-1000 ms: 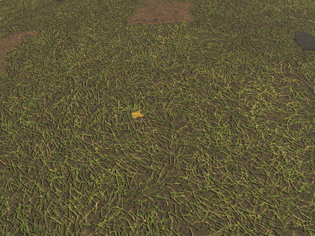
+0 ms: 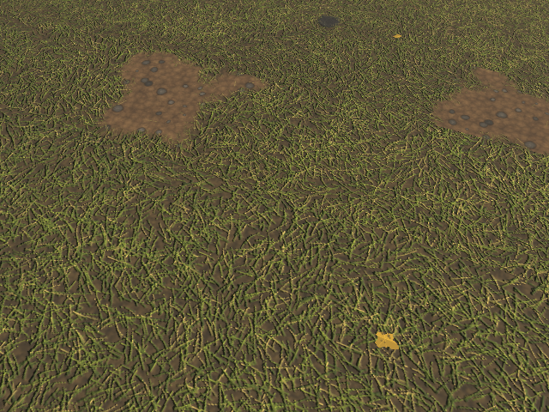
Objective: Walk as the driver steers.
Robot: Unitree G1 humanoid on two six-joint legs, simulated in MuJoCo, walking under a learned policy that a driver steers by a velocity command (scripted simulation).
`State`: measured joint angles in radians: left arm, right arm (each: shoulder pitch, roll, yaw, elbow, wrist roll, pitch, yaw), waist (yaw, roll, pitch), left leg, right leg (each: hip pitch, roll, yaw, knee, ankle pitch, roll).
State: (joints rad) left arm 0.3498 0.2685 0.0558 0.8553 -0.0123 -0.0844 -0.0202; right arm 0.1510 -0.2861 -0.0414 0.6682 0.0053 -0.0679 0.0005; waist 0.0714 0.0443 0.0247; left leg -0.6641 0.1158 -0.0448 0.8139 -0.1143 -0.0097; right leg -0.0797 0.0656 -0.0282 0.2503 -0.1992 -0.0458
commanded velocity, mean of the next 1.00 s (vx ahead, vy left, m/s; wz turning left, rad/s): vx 0.50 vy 0.00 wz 0.02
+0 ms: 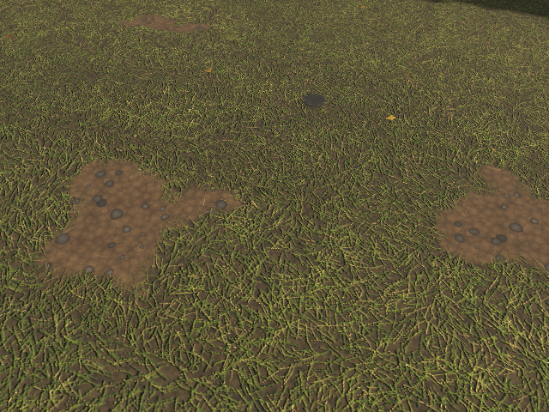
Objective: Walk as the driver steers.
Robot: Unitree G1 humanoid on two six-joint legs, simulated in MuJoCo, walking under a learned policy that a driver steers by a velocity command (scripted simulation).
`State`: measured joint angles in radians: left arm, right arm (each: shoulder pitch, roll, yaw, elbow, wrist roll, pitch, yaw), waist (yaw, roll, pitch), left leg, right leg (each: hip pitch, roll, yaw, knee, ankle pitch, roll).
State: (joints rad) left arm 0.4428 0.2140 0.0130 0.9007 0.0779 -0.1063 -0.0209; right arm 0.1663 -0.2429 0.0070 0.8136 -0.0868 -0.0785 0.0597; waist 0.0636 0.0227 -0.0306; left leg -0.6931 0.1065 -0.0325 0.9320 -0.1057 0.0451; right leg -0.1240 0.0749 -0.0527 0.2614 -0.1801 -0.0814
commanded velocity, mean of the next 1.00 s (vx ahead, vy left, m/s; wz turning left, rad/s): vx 0.50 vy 0.00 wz -0.46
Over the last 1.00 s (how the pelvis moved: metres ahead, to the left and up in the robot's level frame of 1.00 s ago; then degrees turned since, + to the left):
0.58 -0.02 0.00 -1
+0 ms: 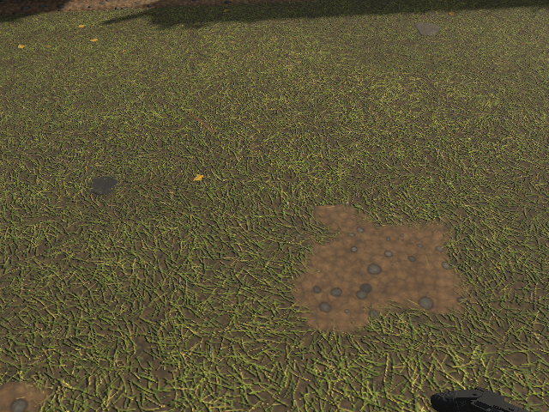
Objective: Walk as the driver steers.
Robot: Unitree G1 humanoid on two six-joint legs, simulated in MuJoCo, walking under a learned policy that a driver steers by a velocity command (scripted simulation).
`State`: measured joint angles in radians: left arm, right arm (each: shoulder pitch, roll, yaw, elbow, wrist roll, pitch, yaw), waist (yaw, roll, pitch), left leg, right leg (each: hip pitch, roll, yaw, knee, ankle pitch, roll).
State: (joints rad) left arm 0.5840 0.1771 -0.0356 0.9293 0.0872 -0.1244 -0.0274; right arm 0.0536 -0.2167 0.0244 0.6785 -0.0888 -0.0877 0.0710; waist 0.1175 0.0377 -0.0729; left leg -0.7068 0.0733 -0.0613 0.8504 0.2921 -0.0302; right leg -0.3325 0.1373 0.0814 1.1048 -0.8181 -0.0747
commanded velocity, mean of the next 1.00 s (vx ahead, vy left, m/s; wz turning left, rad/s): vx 0.25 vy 0.00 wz -0.25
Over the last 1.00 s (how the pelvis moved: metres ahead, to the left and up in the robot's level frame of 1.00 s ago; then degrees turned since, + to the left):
0.51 -0.09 -0.10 -30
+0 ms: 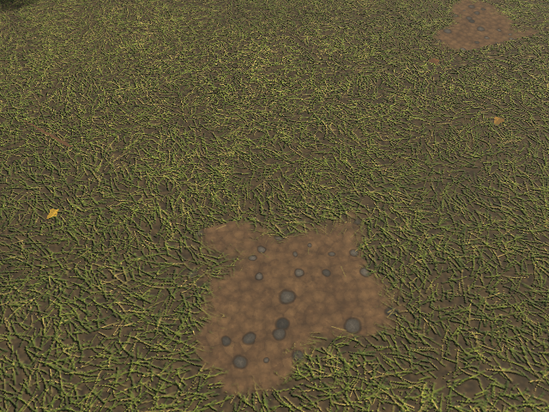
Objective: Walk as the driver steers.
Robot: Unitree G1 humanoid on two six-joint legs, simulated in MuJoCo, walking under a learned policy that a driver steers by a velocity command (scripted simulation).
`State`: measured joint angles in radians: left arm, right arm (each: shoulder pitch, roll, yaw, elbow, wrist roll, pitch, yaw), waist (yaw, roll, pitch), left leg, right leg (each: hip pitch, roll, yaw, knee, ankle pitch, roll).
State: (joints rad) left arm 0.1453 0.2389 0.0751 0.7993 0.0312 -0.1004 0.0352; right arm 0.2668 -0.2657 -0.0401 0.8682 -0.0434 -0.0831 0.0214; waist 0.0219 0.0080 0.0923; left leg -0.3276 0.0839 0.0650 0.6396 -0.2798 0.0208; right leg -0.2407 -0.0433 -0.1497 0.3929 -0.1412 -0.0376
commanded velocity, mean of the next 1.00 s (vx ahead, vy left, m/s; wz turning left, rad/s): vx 0.01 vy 0.00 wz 0.49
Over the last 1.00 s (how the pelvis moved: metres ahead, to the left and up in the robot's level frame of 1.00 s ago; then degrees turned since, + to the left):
0.38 -0.02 -0.09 -11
